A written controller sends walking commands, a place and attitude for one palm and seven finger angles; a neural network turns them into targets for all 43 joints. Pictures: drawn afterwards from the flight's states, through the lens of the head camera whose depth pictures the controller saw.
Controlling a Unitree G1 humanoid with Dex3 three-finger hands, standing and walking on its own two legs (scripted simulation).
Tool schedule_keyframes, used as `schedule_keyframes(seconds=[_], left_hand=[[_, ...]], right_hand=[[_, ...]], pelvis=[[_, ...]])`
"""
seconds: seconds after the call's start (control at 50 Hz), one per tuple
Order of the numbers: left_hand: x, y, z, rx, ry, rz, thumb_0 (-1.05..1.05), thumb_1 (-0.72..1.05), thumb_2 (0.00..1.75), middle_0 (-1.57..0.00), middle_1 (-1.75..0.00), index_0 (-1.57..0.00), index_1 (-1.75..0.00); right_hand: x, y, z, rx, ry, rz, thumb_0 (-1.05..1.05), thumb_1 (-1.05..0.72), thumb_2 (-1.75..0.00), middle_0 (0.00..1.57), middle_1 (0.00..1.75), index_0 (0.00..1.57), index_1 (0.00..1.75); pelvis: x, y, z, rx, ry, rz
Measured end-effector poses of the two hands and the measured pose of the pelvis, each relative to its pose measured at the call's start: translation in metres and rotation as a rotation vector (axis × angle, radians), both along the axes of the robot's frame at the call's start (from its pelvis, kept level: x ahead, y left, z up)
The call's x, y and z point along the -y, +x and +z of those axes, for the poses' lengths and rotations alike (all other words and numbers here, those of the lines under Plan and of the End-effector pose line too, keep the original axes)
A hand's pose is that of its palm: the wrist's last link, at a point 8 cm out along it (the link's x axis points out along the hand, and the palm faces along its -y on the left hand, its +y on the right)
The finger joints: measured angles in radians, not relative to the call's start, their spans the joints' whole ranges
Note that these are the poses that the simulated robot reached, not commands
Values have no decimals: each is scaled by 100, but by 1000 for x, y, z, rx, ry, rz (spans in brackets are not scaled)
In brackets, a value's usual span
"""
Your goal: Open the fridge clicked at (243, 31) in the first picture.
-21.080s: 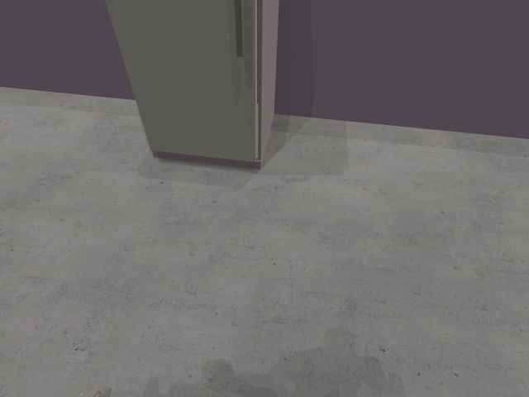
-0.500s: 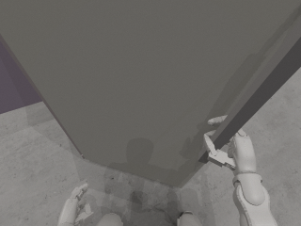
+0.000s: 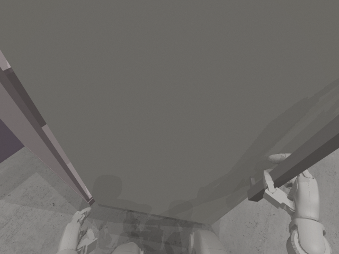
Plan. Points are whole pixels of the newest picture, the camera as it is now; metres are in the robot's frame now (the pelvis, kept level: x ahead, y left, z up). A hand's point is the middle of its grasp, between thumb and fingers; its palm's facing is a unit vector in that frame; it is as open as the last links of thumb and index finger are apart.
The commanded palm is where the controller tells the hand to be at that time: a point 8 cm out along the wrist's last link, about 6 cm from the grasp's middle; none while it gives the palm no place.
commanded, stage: walk backward, drawing the door open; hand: right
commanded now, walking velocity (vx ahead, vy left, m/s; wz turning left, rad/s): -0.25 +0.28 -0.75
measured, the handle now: (299, 148) +0.30 -0.21 +0.16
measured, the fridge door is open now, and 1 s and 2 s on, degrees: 63 79 76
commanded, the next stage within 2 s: stop walking and hold the door back in 0.26 s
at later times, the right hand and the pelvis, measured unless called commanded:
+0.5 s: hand out of the picture +0.07 -0.10 +0.06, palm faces +0.65 +0.68 -0.34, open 6.4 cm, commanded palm +0.05 -0.17 +0.06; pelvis -0.06 +0.22 -0.01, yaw -22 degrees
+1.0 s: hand out of the picture +0.12 -0.13 +0.07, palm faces +0.69 +0.68 -0.27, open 5.9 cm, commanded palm +0.07 -0.17 +0.06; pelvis -0.13 +0.28 +0.01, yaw -26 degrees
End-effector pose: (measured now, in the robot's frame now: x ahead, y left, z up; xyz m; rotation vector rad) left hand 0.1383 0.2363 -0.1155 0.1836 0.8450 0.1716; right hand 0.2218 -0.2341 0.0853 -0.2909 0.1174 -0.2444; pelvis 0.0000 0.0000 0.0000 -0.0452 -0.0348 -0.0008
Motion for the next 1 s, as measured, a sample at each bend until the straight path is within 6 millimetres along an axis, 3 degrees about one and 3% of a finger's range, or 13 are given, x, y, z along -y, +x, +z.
schedule_keyframes(seconds=[0.12, 0.24, 0.34, 0.42, 0.5, 0.58, 0.76, 0.88, 1.0], left_hand=[[-32, 10, 23, 27, 41, -101, 1, 90, 90, -20, -30, -20, -30], [-51, 22, 40, 120, 76, -225, 1, 90, 90, -20, -30, -20, -30], [-64, 17, 52, 81, 43, -347, 1, 90, 90, -20, -30, -20, -30], [-85, 18, 47, 68, 11, -426, 1, 90, 90, -20, -30, -21, -30], [-116, 27, 16, 64, -21, -507, 1, 90, 90, -20, -30, -21, -30], [-151, 35, -3, 9, 11, -527, 1, 90, 90, -20, -30, -21, -30], [-215, 15, 21, -3, 85, -470, 1, 90, 90, -20, -30, -20, -30], [-243, -20, 29, -8, 181, -435, 1, 90, 90, -20, -30, -20, -30], [-253, -83, 17, -145, 134, -352, 1, 90, 90, -20, -30, -20, -30]], right_hand=[[-20, -58, 1, -11, 7, -110, -4, -60, -78, 38, 130, 34, 140], [-42, -108, -3, 56, 3, -179, -4, -59, -79, 40, 134, 33, 140], [-67, -150, 1, 2, 6, -276, -3, -60, -77, 38, 132, 32, 140], [-91, -182, 1, -3, 10, -380, -2, -60, -78, 37, 130, 33, 140], [-108, -201, -3, 58, -83, -492, -5, -55, -79, 40, 133, 37, 140], [-115, -208, -3, 14, -101, -573, -9, -53, -77, 42, 136, 41, 140], [-110, -197, -1, -16, -44, -592, -8, -55, -75, 39, 134, 45, 140], [-93, -174, -3, 56, -10, -528, -3, -56, -78, 42, 137, 46, 140], [-84, -151, 1, 11, 30, -560, -2, -59, -76, 39, 131, 46, 140]], pelvis=[[-46, -17, 10, -17, -9, -122], [-88, -43, 1, -14, 18, -205], [-131, -51, 18, 3, 89, -314], [-169, -54, 18, -4, 115, -350], [-216, -56, -6, -8, 62, -386], [-239, -73, -6, 14, 11, -402], [-268, -97, 9, -2, -37, -476], [-269, -122, -1, -19, 3, -471], [-280, -127, 7, -21, 36, -456]])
